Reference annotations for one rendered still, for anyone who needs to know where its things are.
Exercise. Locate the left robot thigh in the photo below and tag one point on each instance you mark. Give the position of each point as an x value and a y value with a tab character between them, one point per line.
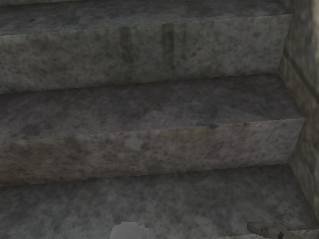
130	230

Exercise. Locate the robot right hand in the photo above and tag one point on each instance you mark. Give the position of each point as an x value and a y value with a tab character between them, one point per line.
270	230

